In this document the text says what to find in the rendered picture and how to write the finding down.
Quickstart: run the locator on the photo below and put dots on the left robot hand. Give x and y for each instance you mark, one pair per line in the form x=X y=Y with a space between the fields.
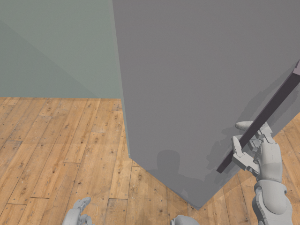
x=74 y=217

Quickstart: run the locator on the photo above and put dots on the handle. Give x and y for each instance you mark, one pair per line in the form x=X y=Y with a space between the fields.
x=285 y=89

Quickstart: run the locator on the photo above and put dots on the right robot thigh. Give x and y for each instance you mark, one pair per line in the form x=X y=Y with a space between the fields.
x=183 y=220

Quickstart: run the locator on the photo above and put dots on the robot right forearm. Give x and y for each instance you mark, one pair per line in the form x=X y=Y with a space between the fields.
x=270 y=204

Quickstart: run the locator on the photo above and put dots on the right robot hand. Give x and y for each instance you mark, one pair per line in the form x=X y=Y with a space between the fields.
x=267 y=153

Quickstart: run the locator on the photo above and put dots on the fridge door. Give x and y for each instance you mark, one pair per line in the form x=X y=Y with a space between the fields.
x=191 y=70

